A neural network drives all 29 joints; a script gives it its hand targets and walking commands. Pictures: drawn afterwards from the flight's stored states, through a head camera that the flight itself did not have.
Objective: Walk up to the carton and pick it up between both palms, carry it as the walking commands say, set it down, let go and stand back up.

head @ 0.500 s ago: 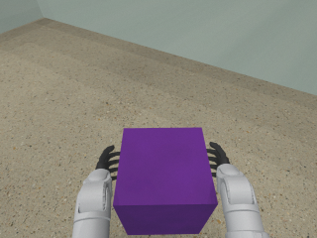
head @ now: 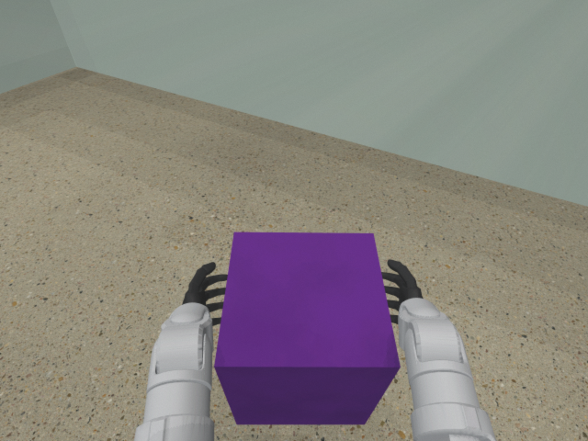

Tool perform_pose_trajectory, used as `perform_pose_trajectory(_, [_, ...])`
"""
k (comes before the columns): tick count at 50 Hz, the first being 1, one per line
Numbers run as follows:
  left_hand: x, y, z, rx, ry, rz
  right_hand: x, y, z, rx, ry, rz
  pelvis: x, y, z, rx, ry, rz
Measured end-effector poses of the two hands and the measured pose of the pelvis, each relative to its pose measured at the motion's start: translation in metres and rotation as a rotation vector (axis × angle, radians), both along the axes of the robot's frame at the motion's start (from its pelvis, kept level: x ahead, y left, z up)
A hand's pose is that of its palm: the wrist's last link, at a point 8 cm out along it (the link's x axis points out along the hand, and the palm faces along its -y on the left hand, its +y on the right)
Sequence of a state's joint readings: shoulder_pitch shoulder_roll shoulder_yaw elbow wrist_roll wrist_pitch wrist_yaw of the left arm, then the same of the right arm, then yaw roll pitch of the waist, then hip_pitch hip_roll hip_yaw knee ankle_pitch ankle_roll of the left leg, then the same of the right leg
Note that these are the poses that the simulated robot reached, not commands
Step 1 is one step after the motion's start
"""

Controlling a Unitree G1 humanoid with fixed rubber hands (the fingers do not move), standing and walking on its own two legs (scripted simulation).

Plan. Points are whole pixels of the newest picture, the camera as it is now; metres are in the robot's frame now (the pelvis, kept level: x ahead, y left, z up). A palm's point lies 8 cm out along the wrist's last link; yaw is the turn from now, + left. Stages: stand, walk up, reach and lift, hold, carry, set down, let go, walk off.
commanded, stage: set down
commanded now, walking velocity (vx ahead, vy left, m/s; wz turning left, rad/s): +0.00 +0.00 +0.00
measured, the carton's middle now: (302, 332) +0.31 +0.01 -0.04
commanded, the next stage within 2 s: none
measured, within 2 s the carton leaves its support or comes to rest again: neither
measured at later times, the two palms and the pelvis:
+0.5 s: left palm (202, 326) +0.30 +0.16 -0.01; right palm (398, 317) +0.32 -0.14 -0.01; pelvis +0.01 -0.01 +0.00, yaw +0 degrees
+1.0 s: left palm (210, 344) +0.32 +0.16 -0.09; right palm (383, 331) +0.34 -0.14 -0.09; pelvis -0.02 -0.01 -0.05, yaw +1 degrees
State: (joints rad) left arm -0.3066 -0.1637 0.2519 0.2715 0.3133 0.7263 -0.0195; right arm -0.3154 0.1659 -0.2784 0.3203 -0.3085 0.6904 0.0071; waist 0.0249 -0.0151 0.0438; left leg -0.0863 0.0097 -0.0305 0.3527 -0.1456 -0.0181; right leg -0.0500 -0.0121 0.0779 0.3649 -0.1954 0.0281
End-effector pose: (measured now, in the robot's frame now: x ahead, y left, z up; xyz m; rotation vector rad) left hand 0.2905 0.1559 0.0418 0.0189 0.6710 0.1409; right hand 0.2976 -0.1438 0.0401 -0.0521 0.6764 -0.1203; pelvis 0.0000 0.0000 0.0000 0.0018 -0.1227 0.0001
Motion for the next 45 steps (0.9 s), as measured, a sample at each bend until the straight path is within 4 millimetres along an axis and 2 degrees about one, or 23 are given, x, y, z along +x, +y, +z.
perform_pose_trajectory(9, [0.01, 0.004, -0.006, 0.003, 0.004, 0.005, 0.012, 0.004, -0.007, -0.008, 0.005, 0.021, 0.008, 0.001, 0.001, 0.002, 0.044, 0.001])
perform_pose_trajectory(15, [0.012, 0.005, -0.018, 0.01, 0.022, 0.005, 0.016, 0.004, -0.018, -0.006, 0.024, 0.038, 0.011, -0.001, 0.001, 0.001, 0.081, 0.003])
perform_pose_trajectory(29, [0.013, 0.002, -0.065, 0.013, 0.068, 0.01, 0.021, 0.002, -0.064, -0.004, 0.068, 0.044, 0.006, -0.007, -0.009, -0.004, 0.208, 0.008])
perform_pose_trajectory(45, [0.023, 0.004, -0.115, -0.018, 0.028, 0.064, 0.038, 0.005, -0.114, 0.023, 0.028, 0.029, -0.013, -0.008, -0.038, -0.013, 0.412, 0.012])
